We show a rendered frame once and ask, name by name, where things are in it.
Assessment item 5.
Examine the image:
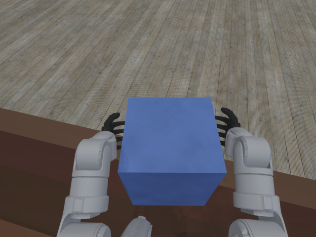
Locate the carton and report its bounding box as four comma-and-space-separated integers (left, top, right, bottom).
118, 97, 227, 206

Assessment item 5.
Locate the right robot hand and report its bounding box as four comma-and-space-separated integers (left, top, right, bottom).
215, 107, 240, 146

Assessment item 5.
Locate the right robot forearm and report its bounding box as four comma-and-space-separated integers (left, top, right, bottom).
225, 127, 288, 237

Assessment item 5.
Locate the robot left upper arm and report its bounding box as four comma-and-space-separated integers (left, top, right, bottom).
59, 222, 111, 237

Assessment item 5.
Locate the left robot forearm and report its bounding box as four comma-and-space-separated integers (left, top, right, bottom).
57, 131, 117, 237

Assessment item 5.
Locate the left robot hand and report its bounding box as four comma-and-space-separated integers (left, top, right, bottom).
101, 113, 125, 150

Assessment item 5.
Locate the robot right upper arm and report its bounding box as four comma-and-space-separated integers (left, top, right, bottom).
229, 219, 287, 237

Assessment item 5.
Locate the robot left thigh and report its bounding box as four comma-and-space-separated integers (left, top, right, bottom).
120, 218, 152, 237

